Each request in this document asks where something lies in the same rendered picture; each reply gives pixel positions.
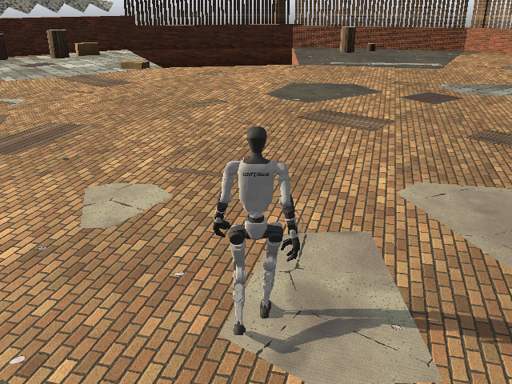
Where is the robot left hand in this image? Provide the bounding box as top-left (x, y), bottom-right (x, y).
top-left (213, 220), bottom-right (231, 237)

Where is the left robot forearm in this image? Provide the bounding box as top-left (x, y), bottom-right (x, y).
top-left (214, 192), bottom-right (228, 223)

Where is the right robot forearm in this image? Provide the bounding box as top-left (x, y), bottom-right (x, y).
top-left (283, 195), bottom-right (298, 238)

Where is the humanoid robot torso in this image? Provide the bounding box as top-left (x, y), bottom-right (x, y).
top-left (238, 157), bottom-right (275, 240)

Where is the robot right hand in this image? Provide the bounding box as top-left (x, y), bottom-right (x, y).
top-left (281, 237), bottom-right (300, 261)

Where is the robot left upper arm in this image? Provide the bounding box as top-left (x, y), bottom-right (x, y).
top-left (219, 161), bottom-right (240, 204)

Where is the robot right upper arm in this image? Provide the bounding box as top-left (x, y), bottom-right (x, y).
top-left (273, 161), bottom-right (291, 207)

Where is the robot left shin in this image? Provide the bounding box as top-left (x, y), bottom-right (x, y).
top-left (233, 270), bottom-right (245, 325)

